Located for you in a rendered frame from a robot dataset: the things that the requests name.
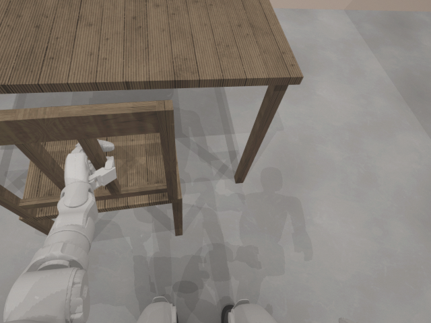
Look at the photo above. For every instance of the robot left thigh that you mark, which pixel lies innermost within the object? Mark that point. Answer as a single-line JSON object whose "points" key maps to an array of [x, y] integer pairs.
{"points": [[159, 312]]}

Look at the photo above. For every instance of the robot left upper arm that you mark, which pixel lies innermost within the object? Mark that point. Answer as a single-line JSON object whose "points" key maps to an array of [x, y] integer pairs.
{"points": [[52, 296]]}

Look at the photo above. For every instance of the robot left hand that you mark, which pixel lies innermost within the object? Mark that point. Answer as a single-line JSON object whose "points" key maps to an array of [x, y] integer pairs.
{"points": [[79, 169]]}

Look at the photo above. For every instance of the left robot shin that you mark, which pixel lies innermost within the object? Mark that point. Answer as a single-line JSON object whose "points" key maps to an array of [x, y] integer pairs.
{"points": [[159, 299]]}

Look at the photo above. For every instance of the table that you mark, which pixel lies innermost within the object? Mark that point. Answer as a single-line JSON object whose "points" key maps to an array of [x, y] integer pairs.
{"points": [[103, 45]]}

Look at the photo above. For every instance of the chair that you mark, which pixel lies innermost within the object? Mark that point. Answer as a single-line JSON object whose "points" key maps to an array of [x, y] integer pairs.
{"points": [[144, 156]]}

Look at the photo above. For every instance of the left robot forearm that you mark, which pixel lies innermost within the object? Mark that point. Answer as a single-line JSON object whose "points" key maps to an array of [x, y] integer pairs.
{"points": [[70, 238]]}

